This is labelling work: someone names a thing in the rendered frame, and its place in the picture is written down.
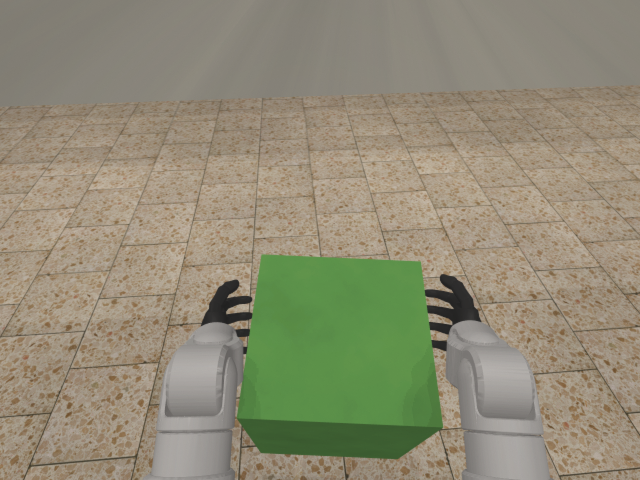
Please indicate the robot left hand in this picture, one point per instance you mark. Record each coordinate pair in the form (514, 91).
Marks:
(220, 304)

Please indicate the robot left forearm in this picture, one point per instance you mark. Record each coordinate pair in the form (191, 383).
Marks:
(197, 407)

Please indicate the carton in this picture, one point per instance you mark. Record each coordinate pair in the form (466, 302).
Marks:
(339, 359)

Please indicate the robot right hand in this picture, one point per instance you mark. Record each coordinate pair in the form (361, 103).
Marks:
(460, 300)

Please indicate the robot right forearm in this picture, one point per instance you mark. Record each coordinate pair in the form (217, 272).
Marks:
(499, 406)

